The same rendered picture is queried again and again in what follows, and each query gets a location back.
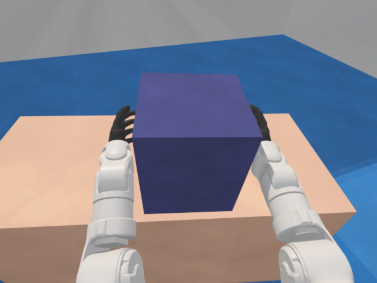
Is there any left robot upper arm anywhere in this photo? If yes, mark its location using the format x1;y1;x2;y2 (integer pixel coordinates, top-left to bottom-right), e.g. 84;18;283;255
77;248;145;283

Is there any carton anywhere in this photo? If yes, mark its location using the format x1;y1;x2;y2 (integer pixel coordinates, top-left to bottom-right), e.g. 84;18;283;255
132;73;263;214

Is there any pedestal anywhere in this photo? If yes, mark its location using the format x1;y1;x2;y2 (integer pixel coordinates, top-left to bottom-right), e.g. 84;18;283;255
0;113;357;283

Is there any robot right hand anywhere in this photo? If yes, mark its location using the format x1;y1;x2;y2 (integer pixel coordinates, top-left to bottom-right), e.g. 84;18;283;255
249;104;271;141

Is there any robot left hand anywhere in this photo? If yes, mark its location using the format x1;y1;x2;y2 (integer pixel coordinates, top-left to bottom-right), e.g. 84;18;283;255
108;105;135;144

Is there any right robot upper arm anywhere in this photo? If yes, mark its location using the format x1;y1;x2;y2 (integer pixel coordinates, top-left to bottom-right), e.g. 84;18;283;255
279;239;353;283

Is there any robot right forearm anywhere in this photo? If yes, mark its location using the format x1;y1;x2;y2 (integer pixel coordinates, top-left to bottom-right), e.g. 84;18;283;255
251;141;354;283

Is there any robot left forearm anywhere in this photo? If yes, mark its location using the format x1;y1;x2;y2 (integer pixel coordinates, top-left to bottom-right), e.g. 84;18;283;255
76;140;136;283

